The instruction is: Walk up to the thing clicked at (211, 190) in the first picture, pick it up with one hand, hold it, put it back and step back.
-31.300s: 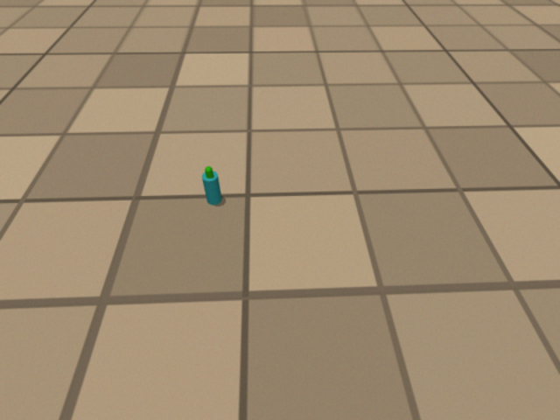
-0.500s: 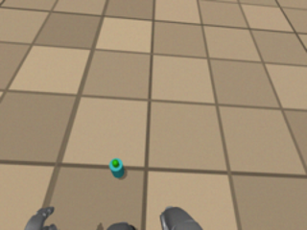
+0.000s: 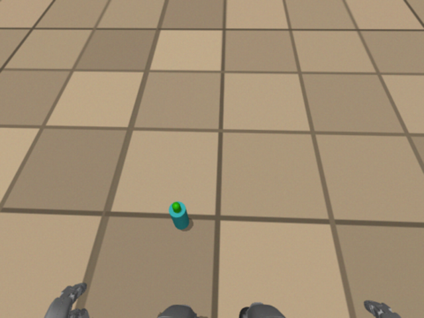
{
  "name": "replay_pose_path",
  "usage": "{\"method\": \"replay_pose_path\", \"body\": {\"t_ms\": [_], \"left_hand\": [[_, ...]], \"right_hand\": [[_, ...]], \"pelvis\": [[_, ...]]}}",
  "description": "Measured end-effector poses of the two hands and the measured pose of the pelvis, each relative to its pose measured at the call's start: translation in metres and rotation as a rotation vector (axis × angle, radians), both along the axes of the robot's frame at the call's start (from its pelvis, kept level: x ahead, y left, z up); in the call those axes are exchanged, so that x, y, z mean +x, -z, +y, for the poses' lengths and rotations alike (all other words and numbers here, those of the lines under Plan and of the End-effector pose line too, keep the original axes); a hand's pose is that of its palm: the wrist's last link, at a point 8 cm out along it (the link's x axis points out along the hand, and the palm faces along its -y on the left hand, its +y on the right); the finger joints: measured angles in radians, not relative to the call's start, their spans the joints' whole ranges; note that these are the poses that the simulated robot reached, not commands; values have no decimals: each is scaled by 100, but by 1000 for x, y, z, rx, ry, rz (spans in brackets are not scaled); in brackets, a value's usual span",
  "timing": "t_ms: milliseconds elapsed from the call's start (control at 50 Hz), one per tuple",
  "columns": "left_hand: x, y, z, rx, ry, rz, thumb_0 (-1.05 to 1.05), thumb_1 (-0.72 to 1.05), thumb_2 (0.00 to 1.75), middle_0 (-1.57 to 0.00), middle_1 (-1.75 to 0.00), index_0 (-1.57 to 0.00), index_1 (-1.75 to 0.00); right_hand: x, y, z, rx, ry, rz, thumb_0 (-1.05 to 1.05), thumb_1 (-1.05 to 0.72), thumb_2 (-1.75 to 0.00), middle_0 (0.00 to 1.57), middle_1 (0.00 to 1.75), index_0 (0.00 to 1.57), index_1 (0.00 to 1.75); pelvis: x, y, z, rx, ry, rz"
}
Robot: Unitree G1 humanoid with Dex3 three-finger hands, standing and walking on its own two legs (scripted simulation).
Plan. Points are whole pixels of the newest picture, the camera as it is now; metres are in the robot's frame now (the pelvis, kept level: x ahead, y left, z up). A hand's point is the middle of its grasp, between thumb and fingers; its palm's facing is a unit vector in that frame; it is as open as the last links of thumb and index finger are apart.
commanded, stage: step back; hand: left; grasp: from the side
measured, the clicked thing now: (178, 214) +0.56 +0.18 -0.66
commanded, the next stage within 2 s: none
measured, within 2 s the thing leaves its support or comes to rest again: neither
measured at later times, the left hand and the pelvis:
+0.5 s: hand out of the picture -0.07 +0.25 -0.16, palm faces -0.07 -0.91 -0.41, open 7.4 cm; pelvis -0.15 -0.02 -0.02, yaw -3 degrees
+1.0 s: hand out of the picture -0.18 +0.23 -0.15, palm faces +0.00 -0.94 -0.34, open 7.4 cm; pelvis -0.30 -0.03 +0.00, yaw +0 degrees
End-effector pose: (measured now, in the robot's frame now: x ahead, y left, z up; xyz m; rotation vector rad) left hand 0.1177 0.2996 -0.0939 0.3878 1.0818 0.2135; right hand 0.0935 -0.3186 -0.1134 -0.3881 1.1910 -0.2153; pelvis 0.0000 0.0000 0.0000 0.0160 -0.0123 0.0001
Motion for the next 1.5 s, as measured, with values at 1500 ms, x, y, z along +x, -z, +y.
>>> {"method": "replay_pose_path", "body": {"t_ms": [1500], "left_hand": [[-517,-2,-40,51,-90,11,0,90,90,-21,-30,-20,-30]], "right_hand": [[-485,18,-57,36,-53,61,0,-91,-90,20,30,20,30]], "pelvis": [[-465,10,-66,-7,-58,-25]]}}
